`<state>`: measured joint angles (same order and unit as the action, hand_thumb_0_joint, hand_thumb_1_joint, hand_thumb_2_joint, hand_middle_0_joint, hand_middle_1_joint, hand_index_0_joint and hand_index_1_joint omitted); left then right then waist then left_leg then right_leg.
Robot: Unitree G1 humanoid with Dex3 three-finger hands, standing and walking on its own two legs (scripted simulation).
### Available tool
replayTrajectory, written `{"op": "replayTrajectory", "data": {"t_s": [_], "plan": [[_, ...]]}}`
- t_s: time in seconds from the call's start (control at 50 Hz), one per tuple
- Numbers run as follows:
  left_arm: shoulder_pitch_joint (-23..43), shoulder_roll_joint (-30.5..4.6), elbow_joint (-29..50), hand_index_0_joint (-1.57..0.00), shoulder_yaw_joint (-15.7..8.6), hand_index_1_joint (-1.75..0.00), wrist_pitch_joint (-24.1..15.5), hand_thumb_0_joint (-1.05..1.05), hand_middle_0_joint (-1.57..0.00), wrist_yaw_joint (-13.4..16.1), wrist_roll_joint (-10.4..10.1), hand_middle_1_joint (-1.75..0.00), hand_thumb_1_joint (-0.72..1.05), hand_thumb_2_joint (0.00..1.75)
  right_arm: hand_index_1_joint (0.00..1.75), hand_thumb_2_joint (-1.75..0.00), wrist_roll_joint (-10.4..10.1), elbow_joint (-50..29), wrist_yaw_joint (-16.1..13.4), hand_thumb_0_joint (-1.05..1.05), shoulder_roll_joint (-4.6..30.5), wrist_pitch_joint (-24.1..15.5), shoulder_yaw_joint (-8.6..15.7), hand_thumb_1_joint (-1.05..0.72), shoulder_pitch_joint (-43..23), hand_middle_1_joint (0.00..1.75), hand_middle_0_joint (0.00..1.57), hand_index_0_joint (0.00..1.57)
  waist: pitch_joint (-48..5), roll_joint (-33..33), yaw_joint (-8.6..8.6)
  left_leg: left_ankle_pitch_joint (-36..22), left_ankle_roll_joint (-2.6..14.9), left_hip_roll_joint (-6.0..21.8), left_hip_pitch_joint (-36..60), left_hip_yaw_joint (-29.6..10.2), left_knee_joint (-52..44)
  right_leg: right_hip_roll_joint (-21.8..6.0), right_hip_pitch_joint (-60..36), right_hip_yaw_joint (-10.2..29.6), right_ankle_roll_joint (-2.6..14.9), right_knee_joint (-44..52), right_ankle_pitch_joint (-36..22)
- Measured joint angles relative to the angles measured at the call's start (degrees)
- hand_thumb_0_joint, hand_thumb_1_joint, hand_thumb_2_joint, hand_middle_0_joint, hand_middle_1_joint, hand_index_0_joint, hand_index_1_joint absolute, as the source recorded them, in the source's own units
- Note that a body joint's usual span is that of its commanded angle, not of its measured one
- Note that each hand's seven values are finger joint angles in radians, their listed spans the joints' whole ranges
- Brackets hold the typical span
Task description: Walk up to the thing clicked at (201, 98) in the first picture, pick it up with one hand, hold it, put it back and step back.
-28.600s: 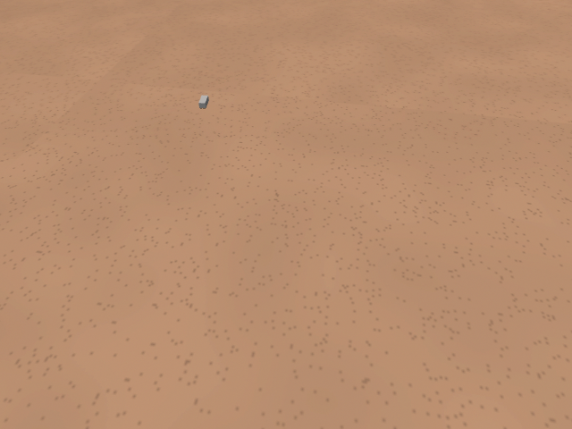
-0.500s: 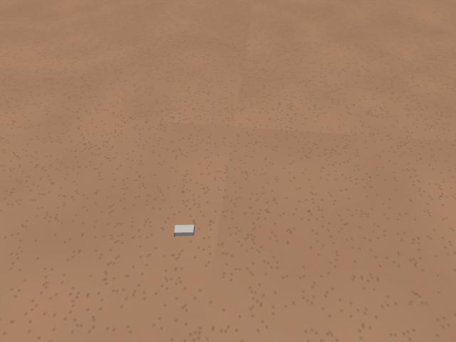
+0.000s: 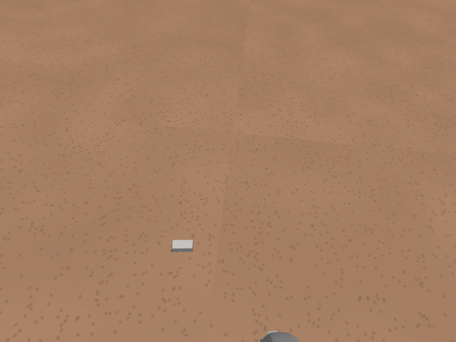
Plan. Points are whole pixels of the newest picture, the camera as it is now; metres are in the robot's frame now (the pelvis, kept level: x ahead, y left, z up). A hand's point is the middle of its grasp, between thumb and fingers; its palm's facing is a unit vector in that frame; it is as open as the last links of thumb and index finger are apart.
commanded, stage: walk up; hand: left
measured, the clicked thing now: (182, 245) +0.66 +0.19 -0.76
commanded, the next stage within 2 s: none
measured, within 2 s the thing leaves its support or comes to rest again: neither
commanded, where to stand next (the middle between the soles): +0.28 -0.06 m, yaw +1 degrees
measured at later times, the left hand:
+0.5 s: hand (118, 294) +0.25 +0.23 -0.14, palm faces -0.05 -0.92 -0.38, open 7.4 cm
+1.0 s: hand (124, 277) +0.29 +0.24 -0.16, palm faces -0.04 -0.93 -0.36, open 7.4 cm
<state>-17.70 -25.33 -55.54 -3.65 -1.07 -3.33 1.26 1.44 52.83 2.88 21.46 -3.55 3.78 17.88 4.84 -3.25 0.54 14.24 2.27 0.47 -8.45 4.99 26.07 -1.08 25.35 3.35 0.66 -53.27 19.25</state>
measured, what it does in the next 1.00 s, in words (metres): walks ahead: right foot, then left foot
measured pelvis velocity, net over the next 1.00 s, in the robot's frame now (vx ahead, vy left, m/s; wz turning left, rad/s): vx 0.21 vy -0.03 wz -0.04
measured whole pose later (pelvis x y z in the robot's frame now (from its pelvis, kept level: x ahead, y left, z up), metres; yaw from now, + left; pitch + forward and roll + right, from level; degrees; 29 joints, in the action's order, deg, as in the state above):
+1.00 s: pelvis +0.21 -0.03 -0.01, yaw -2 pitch -3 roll +0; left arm -8.6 -21.3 -60.6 -0.1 -0.9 -0.5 -0.1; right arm -0.7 58.4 1.0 20.3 -1.0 -0.8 2.9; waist 4.9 0.8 -1.4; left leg 10.8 -0.9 3.4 -15.8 2.9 29.8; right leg -0.8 8.8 -0.1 -0.9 -30.0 18.2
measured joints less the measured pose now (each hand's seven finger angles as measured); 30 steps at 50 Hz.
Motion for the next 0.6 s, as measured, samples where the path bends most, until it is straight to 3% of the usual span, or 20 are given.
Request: {"op": "replayTrajectory", "data": {"t_s": [0.12, 0.2, 0.24, 0.3, 0.34, 0.4, 0.48, 0.56, 0.6], "plan": [[1.58, 0.87, 2.01, -0.20, -0.02, -0.30, 0.04, 0.01, -0.21, -1.14, 0.48, -0.30, 0.90, 0.90, 0.30, -0.90, -0.28, -2.19, 0.27, 0.01, 0.79, -0.19, -0.31, -0.90, 2.33, 0.30, 0.21, 0.20, 0.49, 1.69, 0.85, 3.18, -0.80, 0.09, 4.71, 1.01, -1.42, -2.81, 0.10, -2.67, -0.06, 13.62, -5.94], [3.20, 1.37, 3.50, -0.20, -0.27, -0.30, -0.92, 0.01, -0.21, -1.01, 0.37, -0.30, 0.90, 0.90, 0.30, -0.90, -0.58, -3.41, 0.11, 0.01, 1.53, 0.56, -0.47, -0.90, 3.80, 0.30, 0.21, 0.20, 0.16, 3.12, 1.46, 8.64, -2.34, 0.91, 5.55, 0.94, 3.28, -1.80, -3.84, -4.42, 1.11, 20.12, -7.50], [4.39, 2.03, 4.69, -0.20, -0.60, -0.30, -2.09, 0.01, -0.21, -0.46, 0.40, -0.30, 0.90, 0.90, 0.30, -0.90, -0.84, -3.53, -0.35, 0.01, 1.90, 1.09, -0.63, -0.90, 3.92, 0.30, 0.21, 0.20, 0.80, 5.24, 1.48, 11.84, -1.51, 3.11, 3.10, -0.40, 12.06, -0.08, -5.14, -5.75, 0.91, 19.35, -9.90], [5.11, 2.88, 7.10, -0.20, -0.19, -0.30, -3.17, 0.01, -0.21, 0.12, -0.55, -0.30, 0.90, 0.90, 0.30, -0.90, -1.03, -3.07, -0.91, 0.01, 1.54, 2.09, -1.28, -0.91, 2.46, 0.30, 0.21, 0.20, 1.53, 5.40, 0.19, 13.51, -0.14, 1.34, -5.12, -4.11, 30.88, 0.14, -6.45, -5.83, 1.29, 17.22, -6.32], [4.62, 3.69, 8.02, -0.20, 0.37, -0.30, -3.18, 0.01, -0.21, 0.42, -0.95, -0.30, 0.90, 0.90, 0.30, -0.90, -1.25, -3.21, -0.81, 0.01, 1.82, 2.12, -1.40, -0.91, 1.56, 0.30, 0.21, 0.20, 1.33, 5.83, -0.33, 11.82, 0.14, 1.17, -9.82, -4.93, 35.86, 0.33, -8.39, -5.78, 1.56, 19.06, -5.99], [2.99, 4.23, 8.72, -0.20, 0.99, -0.30, -3.07, 0.01, -0.21, 0.56, -0.81, -0.30, 0.90, 0.90, 0.30, -0.90, -1.01, -3.97, -0.22, 0.01, 2.29, 1.63, -1.11, -0.91, 0.66, 0.30, 0.21, 0.20, 0.63, 6.39, -0.69, 7.48, -0.55, 2.76, -14.80, -5.12, 33.73, 1.02, -10.94, -5.77, 1.63, 22.39, -6.18], [1.39, 3.63, 9.28, -0.21, 1.30, -0.30, -2.53, 0.01, -0.21, 1.05, -0.18, -0.30, 0.90, 0.90, 0.30, -0.90, -0.49, -4.23, -0.30, 0.01, 2.24, 1.37, -0.82, -0.91, -0.04, 0.30, 0.21, 0.20, 0.53, 5.47, -1.26, 5.25, -2.05, 4.16, -16.74, -4.14, 21.95, 1.25, -12.59, -5.71, 1.31, 23.29, -4.80], [1.33, 2.68, 8.66, -0.21, 1.79, -0.30, -1.26, 0.01, -0.21, 1.88, -0.69, -0.30, 0.90, 0.90, 0.30, -0.90, -0.48, -3.38, -1.43, 0.00, 2.18, 0.92, -0.88, -0.91, -1.09, 0.30, 0.21, 0.20, 1.29, 3.96, -2.01, -3.93, -1.62, 3.11, -13.57, -3.04, 9.93, 0.80, -11.53, -5.31, 0.08, 17.08, 0.16], [2.34, 2.28, 7.44, -0.20, 1.87, -0.30, 0.00, 0.01, -0.21, 2.39, -1.32, -0.30, 0.90, 0.90, 0.30, -0.90, -0.20, -2.53, -2.13, 0.00, 1.47, 0.79, -0.87, -0.91, -2.21, 0.30, 0.21, 0.20, 1.69, 2.30, -1.94, -2.74, -2.18, 1.95, -13.06, -2.61, 10.16, -0.21, -10.24, -4.58, -0.24, 12.73, 2.96]]}}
